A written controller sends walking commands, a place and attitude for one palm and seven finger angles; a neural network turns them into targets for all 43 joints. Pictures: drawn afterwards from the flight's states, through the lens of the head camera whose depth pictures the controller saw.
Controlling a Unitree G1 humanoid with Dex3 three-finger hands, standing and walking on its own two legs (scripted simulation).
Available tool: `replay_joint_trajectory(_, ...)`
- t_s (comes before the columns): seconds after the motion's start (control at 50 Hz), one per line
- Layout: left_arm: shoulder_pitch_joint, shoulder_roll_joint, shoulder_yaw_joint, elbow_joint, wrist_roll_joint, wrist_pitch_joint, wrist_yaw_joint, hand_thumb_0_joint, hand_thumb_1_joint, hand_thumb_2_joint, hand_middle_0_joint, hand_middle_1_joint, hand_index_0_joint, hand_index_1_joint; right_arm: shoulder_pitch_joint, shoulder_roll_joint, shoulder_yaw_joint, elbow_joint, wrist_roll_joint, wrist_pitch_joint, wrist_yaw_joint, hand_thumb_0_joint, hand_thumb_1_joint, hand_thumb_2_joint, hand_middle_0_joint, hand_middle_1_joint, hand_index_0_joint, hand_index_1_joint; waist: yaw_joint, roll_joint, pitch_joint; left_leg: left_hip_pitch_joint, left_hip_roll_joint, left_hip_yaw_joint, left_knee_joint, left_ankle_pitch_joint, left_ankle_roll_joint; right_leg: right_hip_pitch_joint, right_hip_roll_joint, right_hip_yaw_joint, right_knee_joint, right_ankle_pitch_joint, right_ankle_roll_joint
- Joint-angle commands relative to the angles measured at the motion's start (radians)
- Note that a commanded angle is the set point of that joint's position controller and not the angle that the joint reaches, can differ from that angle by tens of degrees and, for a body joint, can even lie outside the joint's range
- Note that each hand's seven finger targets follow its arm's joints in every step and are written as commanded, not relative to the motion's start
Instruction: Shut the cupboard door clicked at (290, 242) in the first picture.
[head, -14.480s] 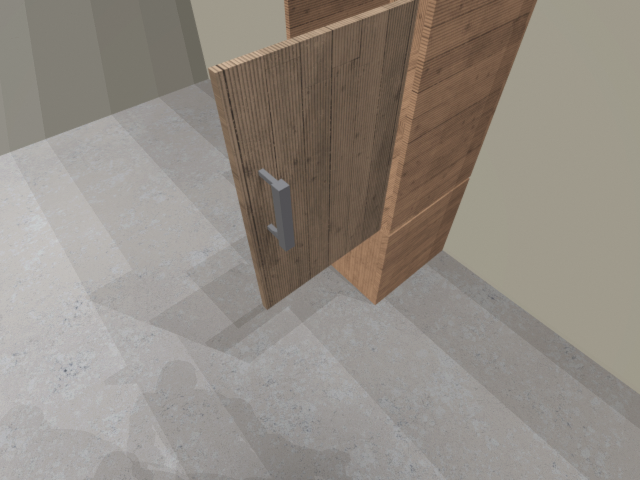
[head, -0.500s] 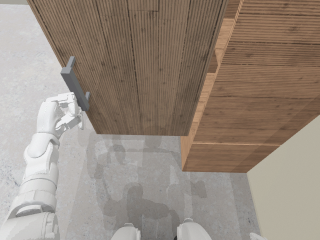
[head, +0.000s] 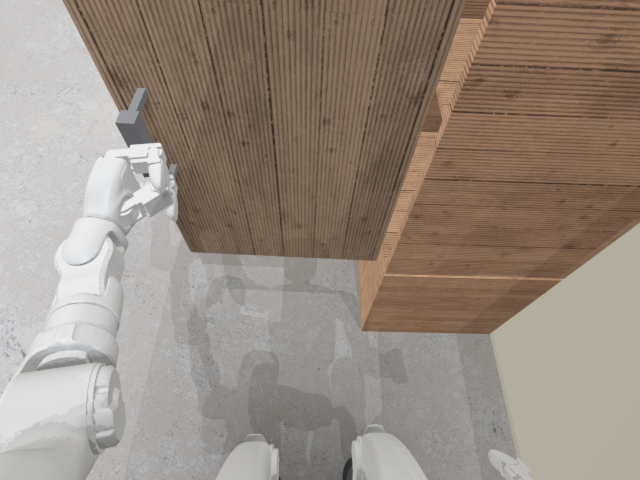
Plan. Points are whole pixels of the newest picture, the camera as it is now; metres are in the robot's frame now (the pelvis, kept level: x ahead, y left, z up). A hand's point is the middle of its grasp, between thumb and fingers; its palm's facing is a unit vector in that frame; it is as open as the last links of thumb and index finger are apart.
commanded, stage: push the door shut along its arc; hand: left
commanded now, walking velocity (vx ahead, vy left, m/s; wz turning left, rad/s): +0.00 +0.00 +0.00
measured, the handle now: (154, 150) +0.53 +0.21 +0.07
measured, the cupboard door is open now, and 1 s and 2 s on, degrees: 89 72 65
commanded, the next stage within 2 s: pull the fist back off the door in 1.48 s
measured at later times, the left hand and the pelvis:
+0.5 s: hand (185, 160) +0.50 +0.17 +0.07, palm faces -0.23 -0.97 -0.02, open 3.1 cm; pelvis -0.01 +0.00 -0.01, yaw -1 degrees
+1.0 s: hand (216, 131) +0.55 +0.13 +0.07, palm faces -0.37 -0.93 -0.01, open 3.1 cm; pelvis +0.00 +0.01 -0.03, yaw -2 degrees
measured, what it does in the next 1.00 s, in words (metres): stands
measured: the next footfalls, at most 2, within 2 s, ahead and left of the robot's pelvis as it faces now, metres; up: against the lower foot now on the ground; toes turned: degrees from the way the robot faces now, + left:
none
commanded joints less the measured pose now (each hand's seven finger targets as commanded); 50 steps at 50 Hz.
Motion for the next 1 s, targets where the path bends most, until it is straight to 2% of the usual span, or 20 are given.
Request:
replay_joint_trajectory(0.0, -0.492, 0.235, 0.037, -0.178, -0.002, -0.058, -0.026, 0.000, 0.900, 0.900, -1.300, -1.500, -1.300, -1.500, 0.122, -0.169, -0.064, -0.066, -0.002, -0.017, -0.013, 0.000, -0.900, -0.900, 0.200, 0.300, 0.200, 0.300, -0.049, 0.041, -0.414, 0.196, 0.002, -0.045, -0.130, 0.285, 0.009, 0.208, 0.023, 0.045, -0.107, 0.250, -0.013)
replay_joint_trajectory(0.04, -0.498, 0.246, 0.041, -0.175, 0.002, -0.055, -0.044, 0.000, 0.900, 0.900, -1.300, -1.500, -1.300, -1.500, 0.134, -0.171, -0.068, -0.058, -0.002, -0.011, -0.012, 0.000, -0.900, -0.900, 0.200, 0.300, 0.200, 0.300, -0.051, 0.061, -0.453, 0.229, 0.004, -0.046, -0.123, 0.322, 0.007, 0.202, 0.021, 0.046, -0.105, 0.273, -0.012)
replay_joint_trajectory(0.1, -0.543, 0.226, 0.012, -0.144, -0.004, -0.044, -0.067, 0.000, 0.900, 0.900, -1.300, -1.500, -1.300, -1.500, 0.143, -0.173, -0.064, -0.052, -0.001, -0.007, -0.012, 0.000, -0.900, -0.900, 0.200, 0.300, 0.200, 0.300, -0.072, 0.076, -0.415, 0.223, 0.005, -0.050, -0.116, 0.299, 0.010, 0.156, 0.027, 0.042, -0.109, 0.242, -0.015)
replay_joint_trajectory(0.14, -0.590, 0.282, 0.043, -0.125, 0.001, -0.038, -0.074, 0.000, 0.900, 0.900, -1.300, -1.500, -1.300, -1.500, 0.155, -0.184, -0.065, -0.041, -0.002, -0.003, -0.014, 0.000, -0.900, -0.900, 0.200, 0.300, 0.200, 0.300, -0.079, 0.049, -0.410, 0.195, 0.007, -0.056, -0.116, 0.265, 0.011, 0.156, 0.027, 0.044, -0.112, 0.213, -0.013)
replay_joint_trajectory(0.2, -0.628, 0.245, 0.001, -0.127, 0.006, -0.035, -0.092, 0.000, 0.900, 0.900, -1.300, -1.500, -1.300, -1.500, 0.168, -0.182, -0.065, -0.040, -0.003, -0.006, -0.014, 0.000, -0.900, -0.900, 0.200, 0.300, 0.200, 0.300, -0.091, 0.105, -0.443, 0.240, 0.006, -0.063, -0.107, 0.296, 0.011, 0.118, 0.029, 0.036, -0.099, 0.218, -0.019)
replay_joint_trajectory(0.24, -0.642, 0.276, 0.018, -0.113, 0.012, -0.029, -0.097, 0.000, 0.900, 0.900, -1.300, -1.500, -1.300, -1.500, 0.179, -0.190, -0.067, -0.029, -0.005, -0.002, -0.012, 0.000, -0.900, -0.900, 0.200, 0.300, 0.200, 0.300, -0.092, 0.111, -0.455, 0.255, 0.012, -0.070, -0.103, 0.301, 0.008, 0.093, 0.030, 0.035, -0.102, 0.206, -0.018)
replay_joint_trajectory(0.28, -0.706, 0.238, -0.020, -0.111, 0.015, -0.025, -0.098, 0.000, 0.900, 0.900, -1.300, -1.500, -1.300, -1.500, 0.181, -0.187, -0.066, -0.021, -0.008, -0.005, -0.011, 0.000, -0.900, -0.900, 0.200, 0.300, 0.200, 0.300, -0.113, 0.123, -0.441, 0.256, 0.012, -0.076, -0.097, 0.287, 0.009, 0.059, 0.030, 0.032, -0.100, 0.187, -0.018)
replay_joint_trajectory(0.34, -0.713, 0.294, 0.025, -0.086, 0.016, -0.014, -0.099, 0.000, 0.900, 0.900, -1.300, -1.500, -1.300, -1.500, 0.200, -0.197, -0.066, -0.019, -0.010, -0.004, -0.010, 0.000, -0.900, -0.900, 0.200, 0.300, 0.200, 0.300, -0.114, 0.093, -0.472, 0.251, 0.014, -0.076, -0.087, 0.297, 0.013, 0.072, 0.035, 0.031, -0.100, 0.195, -0.017)
replay_joint_trajectory(0.36, -0.716, 0.311, 0.030, -0.054, 0.024, -0.006, -0.097, 0.000, 0.900, 0.900, -1.300, -1.500, -1.300, -1.500, 0.199, -0.196, -0.062, -0.017, -0.009, -0.002, -0.011, 0.000, -0.900, -0.900, 0.200, 0.300, 0.200, 0.300, -0.117, 0.082, -0.446, 0.212, 0.013, -0.073, -0.084, 0.279, 0.016, 0.077, 0.035, 0.033, -0.100, 0.186, -0.017)
replay_joint_trajectory(0.38, -0.759, 0.295, 0.005, -0.063, 0.030, -0.004, -0.100, 0.000, 0.900, 0.900, -1.300, -1.500, -1.300, -1.500, 0.197, -0.193, -0.060, -0.017, -0.008, -0.004, -0.010, 0.000, -0.900, -0.900, 0.200, 0.300, 0.200, 0.300, -0.130, 0.107, -0.432, 0.197, 0.011, -0.069, -0.081, 0.256, 0.017, 0.060, 0.034, 0.038, -0.100, 0.169, -0.016)
replay_joint_trajectory(0.44, -0.775, 0.346, 0.036, -0.046, 0.041, 0.002, -0.108, 0.000, 0.900, 0.900, -1.300, -1.500, -1.300, -1.500, 0.214, -0.201, -0.058, -0.017, -0.011, -0.004, -0.010, 0.000, -0.900, -0.900, 0.200, 0.300, 0.200, 0.300, -0.129, 0.114, -0.466, 0.215, 0.016, -0.076, -0.071, 0.281, 0.015, 0.051, 0.039, 0.032, -0.090, 0.177, -0.018)
replay_joint_trajectory(0.5, -0.816, 0.347, 0.030, -0.052, 0.042, 0.004, -0.119, 0.000, 0.900, 0.900, -1.300, -1.500, -1.300, -1.500, 0.225, -0.202, -0.059, -0.018, -0.014, -0.006, -0.009, 0.000, -0.900, -0.900, 0.200, 0.300, 0.200, 0.300, -0.134, 0.154, -0.499, 0.249, 0.016, -0.083, -0.055, 0.326, 0.013, 0.028, 0.043, 0.025, -0.071, 0.199, -0.025)
replay_joint_trajectory(0.58, -0.857, 0.345, 0.013, -0.011, 0.053, 0.033, -0.133, 0.000, 0.900, 0.900, -1.300, -1.500, -1.300, -1.500, 0.231, -0.203, -0.054, -0.015, -0.016, -0.005, -0.007, 0.000, -0.900, -0.900, 0.200, 0.300, 0.200, 0.300, -0.157, 0.137, -0.469, 0.201, 0.019, -0.078, -0.041, 0.294, 0.018, 0.010, 0.044, 0.028, -0.077, 0.180, -0.018)
replay_joint_trajectory(0.62, -0.886, 0.378, 0.028, 0.027, 0.056, 0.044, -0.133, 0.000, 0.900, 0.900, -1.300, -1.500, -1.300, -1.500, 0.237, -0.209, -0.049, -0.009, -0.017, -0.005, -0.009, 0.000, -0.900, -0.900, 0.200, 0.300, 0.200, 0.300, -0.165, 0.137, -0.447, 0.185, 0.021, -0.083, -0.035, 0.277, 0.018, -0.013, 0.049, 0.022, -0.072, 0.160, -0.020)
replay_joint_trajectory(0.66, -0.914, 0.403, 0.037, 0.039, 0.067, 0.055, -0.132, 0.000, 0.900, 0.900, -1.300, -1.500, -1.300, -1.500, 0.246, -0.210, -0.047, -0.011, -0.018, -0.008, -0.011, 0.000, -0.900, -0.900, 0.200, 0.300, 0.200, 0.300, -0.175, 0.127, -0.457, 0.150, 0.020, -0.078, -0.021, 0.268, 0.023, -0.006, 0.049, 0.027, -0.067, 0.157, -0.018)
replay_joint_trajectory(0.72, -0.936, 0.444, 0.061, 0.013, 0.071, 0.058, -0.145, 0.000, 0.900, 0.900, -1.300, -1.500, -1.300, -1.500, 0.260, -0.211, -0.047, -0.014, -0.023, -0.011, -0.011, 0.000, -0.900, -0.900, 0.200, 0.300, 0.200, 0.300, -0.166, 0.166, -0.546, 0.190, 0.021, -0.082, 0.000, 0.347, 0.020, 0.009, 0.053, 0.023, -0.043, 0.213, -0.021)
replay_joint_trajectory(0.82, -0.974, 0.394, 0.016, 0.002, 0.080, 0.074, -0.161, 0.000, 0.900, 0.900, -1.300, -1.500, -1.300, -1.500, 0.276, -0.211, -0.054, 0.002, -0.028, -0.007, -0.010, 0.000, -0.900, -0.900, 0.200, 0.300, 0.200, 0.300, -0.179, 0.224, -0.565, 0.283, 0.031, -0.102, 0.011, 0.425, 0.009, -0.068, 0.056, 0.008, -0.035, 0.236, -0.022)
replay_joint_trajectory(0.9, -1.014, 0.382, 0.011, 0.020, 0.074, 0.097, -0.160, 0.000, 0.900, 0.900, -1.300, -1.500, -1.300, -1.500, 0.289, -0.212, -0.051, 0.010, -0.029, -0.007, -0.014, 0.000, -0.900, -0.900, 0.200, 0.300, 0.200, 0.300, -0.197, 0.200, -0.547, 0.268, 0.030, -0.105, 0.014, 0.416, 0.012, -0.081, 0.059, 0.001, -0.034, 0.229, -0.023)
replay_joint_trajectory(0.94, -1.038, 0.408, 0.023, 0.027, 0.085, 0.106, -0.155, 0.000, 0.900, 0.900, -1.300, -1.500, -1.300, -1.500, 0.294, -0.215, -0.051, 0.017, -0.033, -0.007, -0.015, 0.000, -0.900, -0.900, 0.200, 0.300, 0.200, 0.300, -0.198, 0.199, -0.542, 0.253, 0.032, -0.105, 0.017, 0.405, 0.012, -0.079, 0.059, 0.003, -0.036, 0.227, -0.022)
replay_joint_trajectory(0.98, -1.044, 0.409, 0.021, 0.074, 0.095, 0.119, -0.146, 0.000, 0.900, 0.900, -1.300, -1.500, -1.300, -1.500, 0.294, -0.214, -0.046, 0.017, -0.035, -0.008, -0.016, 0.000, -0.900, -0.900, 0.200, 0.300, 0.200, 0.300, -0.211, 0.171, -0.498, 0.199, 0.030, -0.097, 0.021, 0.364, 0.017, -0.085, 0.061, 0.003, -0.039, 0.205, -0.021)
